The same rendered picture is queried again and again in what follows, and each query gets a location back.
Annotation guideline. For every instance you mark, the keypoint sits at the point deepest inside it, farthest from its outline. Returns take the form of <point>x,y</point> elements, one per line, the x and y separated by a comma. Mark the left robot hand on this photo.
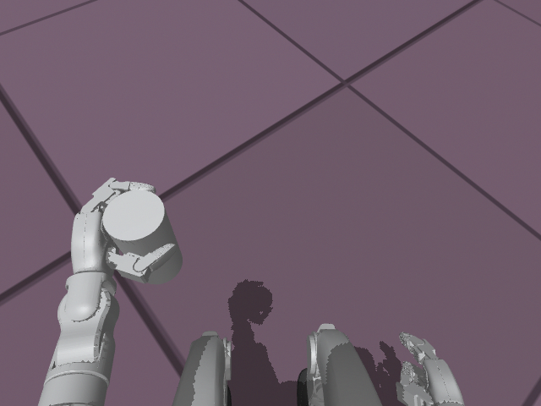
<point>92,248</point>

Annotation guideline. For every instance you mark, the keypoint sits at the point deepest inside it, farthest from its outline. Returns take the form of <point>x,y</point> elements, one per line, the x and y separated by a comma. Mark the left robot arm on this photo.
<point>81,366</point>

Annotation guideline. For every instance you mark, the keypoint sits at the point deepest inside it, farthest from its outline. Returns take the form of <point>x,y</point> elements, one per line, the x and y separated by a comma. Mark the right robot hand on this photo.
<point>432,385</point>

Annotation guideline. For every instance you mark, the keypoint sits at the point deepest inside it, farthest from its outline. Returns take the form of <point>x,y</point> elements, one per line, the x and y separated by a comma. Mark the can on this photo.
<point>137,222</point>

